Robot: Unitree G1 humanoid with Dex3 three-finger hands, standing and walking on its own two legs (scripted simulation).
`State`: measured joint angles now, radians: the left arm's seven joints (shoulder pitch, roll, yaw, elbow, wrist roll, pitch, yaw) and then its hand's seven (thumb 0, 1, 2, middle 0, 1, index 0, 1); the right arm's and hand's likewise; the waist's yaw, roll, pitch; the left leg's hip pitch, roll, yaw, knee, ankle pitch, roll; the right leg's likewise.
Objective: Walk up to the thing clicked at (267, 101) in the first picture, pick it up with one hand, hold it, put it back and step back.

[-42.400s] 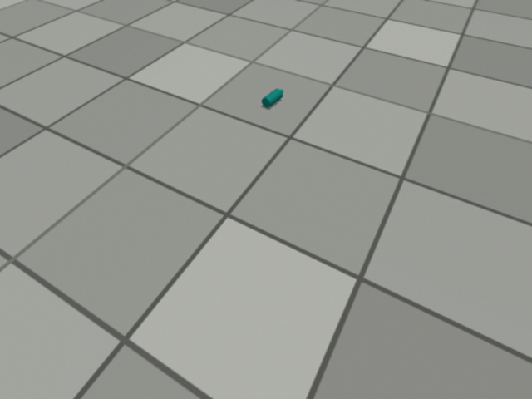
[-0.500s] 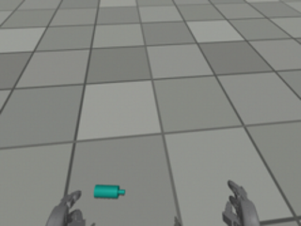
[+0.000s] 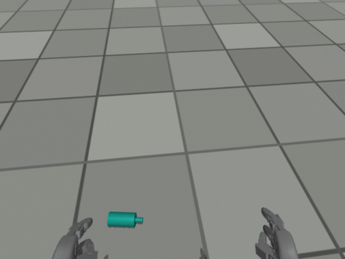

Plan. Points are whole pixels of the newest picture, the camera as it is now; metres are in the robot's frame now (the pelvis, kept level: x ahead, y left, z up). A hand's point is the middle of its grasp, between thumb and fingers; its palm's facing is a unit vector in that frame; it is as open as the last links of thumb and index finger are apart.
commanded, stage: home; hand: left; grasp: from above
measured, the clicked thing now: (126, 219) +0.45 +0.24 -0.68
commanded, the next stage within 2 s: stand in 0.16 s
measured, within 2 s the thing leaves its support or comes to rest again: neither
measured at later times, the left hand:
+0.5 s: hand out of the picture +0.13 +0.22 -0.09, palm faces +0.02 -0.95 -0.32, open 7.4 cm
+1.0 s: hand out of the picture +0.04 +0.25 -0.10, palm faces +0.05 -0.94 -0.33, open 7.4 cm
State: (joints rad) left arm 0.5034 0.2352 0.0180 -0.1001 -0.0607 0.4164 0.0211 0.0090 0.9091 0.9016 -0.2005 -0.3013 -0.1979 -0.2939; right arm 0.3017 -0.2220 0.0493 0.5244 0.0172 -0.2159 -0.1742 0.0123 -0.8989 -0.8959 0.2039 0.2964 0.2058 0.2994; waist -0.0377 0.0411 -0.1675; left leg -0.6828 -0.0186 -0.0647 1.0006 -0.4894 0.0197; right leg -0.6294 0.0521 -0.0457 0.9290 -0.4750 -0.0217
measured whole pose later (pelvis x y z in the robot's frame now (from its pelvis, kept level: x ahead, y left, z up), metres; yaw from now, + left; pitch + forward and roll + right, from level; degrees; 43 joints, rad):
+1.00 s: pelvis -0.01 +0.02 +0.06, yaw +0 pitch -4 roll +0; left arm 0.17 0.28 0.03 1.11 0.02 0.01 0.03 0.00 0.91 0.90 -0.20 -0.30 -0.20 -0.30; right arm 0.15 -0.28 -0.03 1.09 -0.03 0.00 -0.03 0.01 -0.90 -0.90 0.20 0.30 0.21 0.30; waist 0.02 0.01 0.05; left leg -0.12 -0.07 -0.04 0.37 -0.18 0.05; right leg -0.10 -0.01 0.00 0.38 -0.21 0.01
